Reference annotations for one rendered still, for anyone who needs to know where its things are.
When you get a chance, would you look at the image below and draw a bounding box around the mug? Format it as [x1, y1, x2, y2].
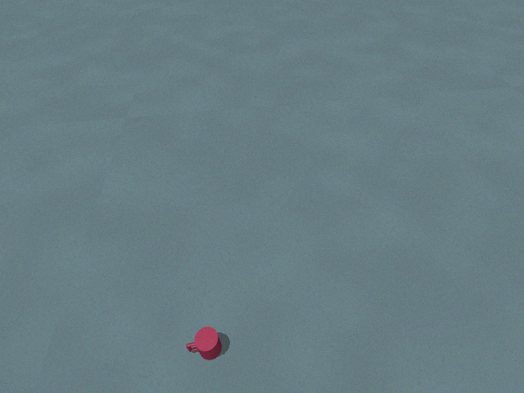
[186, 327, 222, 360]

